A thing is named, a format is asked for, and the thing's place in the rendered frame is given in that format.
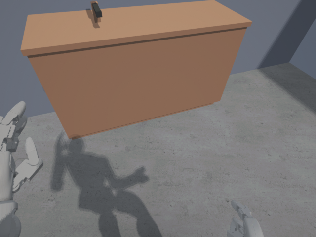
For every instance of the tap lever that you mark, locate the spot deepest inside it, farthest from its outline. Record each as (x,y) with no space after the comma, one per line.
(97,10)

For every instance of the counter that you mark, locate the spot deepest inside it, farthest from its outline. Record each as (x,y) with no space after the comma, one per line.
(133,64)

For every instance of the robot right hand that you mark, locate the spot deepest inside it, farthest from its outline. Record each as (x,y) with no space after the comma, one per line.
(250,227)

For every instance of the robot left hand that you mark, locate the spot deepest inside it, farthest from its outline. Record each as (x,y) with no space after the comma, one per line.
(11,127)

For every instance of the left robot forearm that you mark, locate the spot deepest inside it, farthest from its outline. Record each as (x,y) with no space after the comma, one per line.
(10,225)

